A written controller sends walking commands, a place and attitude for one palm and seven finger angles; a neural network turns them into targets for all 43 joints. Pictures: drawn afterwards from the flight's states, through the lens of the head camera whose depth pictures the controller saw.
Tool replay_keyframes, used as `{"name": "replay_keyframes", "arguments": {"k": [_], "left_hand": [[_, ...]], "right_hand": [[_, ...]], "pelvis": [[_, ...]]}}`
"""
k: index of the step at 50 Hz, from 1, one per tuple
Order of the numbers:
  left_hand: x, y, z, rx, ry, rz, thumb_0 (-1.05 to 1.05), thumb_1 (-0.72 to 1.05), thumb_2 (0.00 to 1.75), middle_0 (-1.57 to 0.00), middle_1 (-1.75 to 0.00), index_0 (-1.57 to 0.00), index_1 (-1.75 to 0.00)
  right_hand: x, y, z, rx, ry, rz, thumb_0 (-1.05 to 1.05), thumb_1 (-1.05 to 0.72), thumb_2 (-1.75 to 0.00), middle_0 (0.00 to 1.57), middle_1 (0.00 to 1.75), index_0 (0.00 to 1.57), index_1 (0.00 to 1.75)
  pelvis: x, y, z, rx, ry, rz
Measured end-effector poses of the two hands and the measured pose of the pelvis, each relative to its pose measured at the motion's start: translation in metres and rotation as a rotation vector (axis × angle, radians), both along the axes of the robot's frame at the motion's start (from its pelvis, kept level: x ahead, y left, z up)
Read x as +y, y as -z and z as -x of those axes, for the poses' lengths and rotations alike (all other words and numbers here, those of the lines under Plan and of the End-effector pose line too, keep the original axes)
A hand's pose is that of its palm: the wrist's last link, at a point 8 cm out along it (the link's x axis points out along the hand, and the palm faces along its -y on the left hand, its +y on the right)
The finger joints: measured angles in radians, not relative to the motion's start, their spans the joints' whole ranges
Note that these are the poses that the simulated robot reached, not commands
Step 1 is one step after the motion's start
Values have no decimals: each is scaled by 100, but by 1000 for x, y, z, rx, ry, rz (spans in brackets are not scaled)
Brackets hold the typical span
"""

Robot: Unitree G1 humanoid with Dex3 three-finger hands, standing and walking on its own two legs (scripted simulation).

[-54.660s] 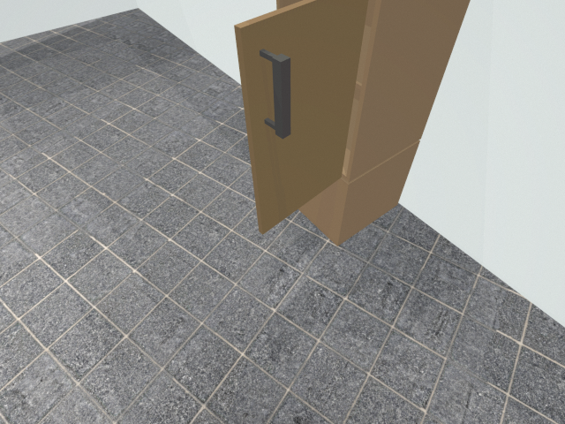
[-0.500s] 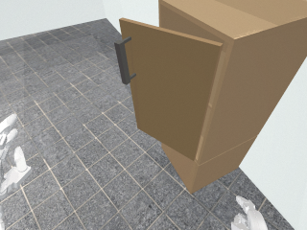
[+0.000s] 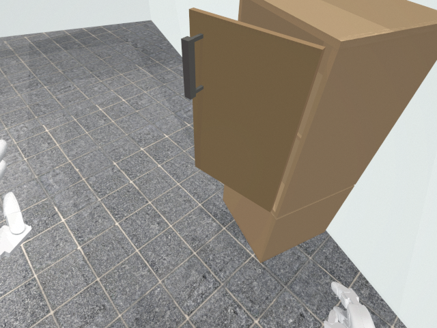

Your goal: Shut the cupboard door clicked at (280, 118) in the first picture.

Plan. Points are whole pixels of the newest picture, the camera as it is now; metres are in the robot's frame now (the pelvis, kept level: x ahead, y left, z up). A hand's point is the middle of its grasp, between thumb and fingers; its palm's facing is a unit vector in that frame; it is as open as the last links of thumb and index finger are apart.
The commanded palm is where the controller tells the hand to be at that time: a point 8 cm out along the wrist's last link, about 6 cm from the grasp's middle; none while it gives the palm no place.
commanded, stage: step back with the hand held close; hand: left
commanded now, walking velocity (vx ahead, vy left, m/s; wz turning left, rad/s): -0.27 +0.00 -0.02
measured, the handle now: (194, 67) +0.74 +0.12 +0.13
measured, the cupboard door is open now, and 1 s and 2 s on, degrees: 27 27 27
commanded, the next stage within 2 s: stop stepping back and stand still in 0.54 s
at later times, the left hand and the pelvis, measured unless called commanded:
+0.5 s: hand out of the picture +0.11 +0.29 +0.18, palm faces +0.49 -0.74 -0.46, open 7.4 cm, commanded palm +0.05 +0.31 +0.19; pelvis -0.08 +0.00 -0.01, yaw +2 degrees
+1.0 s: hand out of the picture +0.08 +0.31 +0.16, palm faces +0.47 -0.85 -0.24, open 7.4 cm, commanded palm -0.01 +0.33 +0.19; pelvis -0.17 +0.04 +0.00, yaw -4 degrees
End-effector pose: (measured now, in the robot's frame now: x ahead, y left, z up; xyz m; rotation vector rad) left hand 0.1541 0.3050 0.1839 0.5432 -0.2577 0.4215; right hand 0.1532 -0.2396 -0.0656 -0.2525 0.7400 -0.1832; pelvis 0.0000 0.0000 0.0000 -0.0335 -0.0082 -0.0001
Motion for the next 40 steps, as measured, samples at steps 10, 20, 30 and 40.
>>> {"name": "replay_keyframes", "arguments": {"k": [10,20,30,40], "left_hand": [[-2,-12,35,-112,14,-18,2,89,90,-21,-31,-21,-31],[22,-18,61,-123,20,-72,2,89,90,-21,-31,-22,-31],[-2,-7,103,-100,72,-7,2,89,90,-21,-31,-21,-31],[7,-26,144,-159,118,-40,1,89,90,-22,-31,-22,-31]], "right_hand": [[-5,9,41,51,-12,29,1,-90,-90,20,30,20,30],[18,4,67,24,-15,22,1,-90,-90,20,30,20,30],[28,9,79,-15,-80,-14,1,-90,-90,20,30,20,30],[12,-13,143,-86,35,5,1,-90,-90,20,30,20,30]], "pelvis": [[1,3,28,1,-27,6],[10,2,58,23,-70,68],[3,6,107,48,7,48],[10,3,140,-11,37,10]]}}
